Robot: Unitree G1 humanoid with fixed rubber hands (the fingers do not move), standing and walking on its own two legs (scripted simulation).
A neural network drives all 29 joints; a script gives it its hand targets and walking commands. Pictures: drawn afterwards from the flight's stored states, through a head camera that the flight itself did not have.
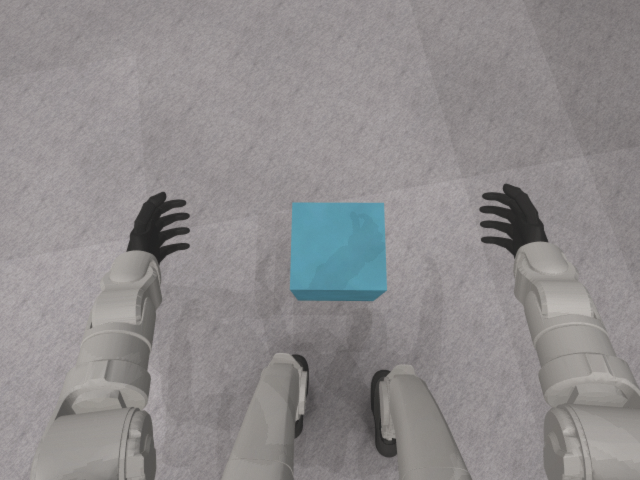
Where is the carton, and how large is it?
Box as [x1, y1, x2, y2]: [290, 202, 386, 300]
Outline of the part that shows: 292,202 290,290 298,300 373,300 386,290 383,203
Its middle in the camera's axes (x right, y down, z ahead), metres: +0.04 +0.04 +0.97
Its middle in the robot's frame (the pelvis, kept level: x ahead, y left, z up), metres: +0.47 +0.01 -0.56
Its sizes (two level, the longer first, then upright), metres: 0.210 0.200 0.250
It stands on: the floor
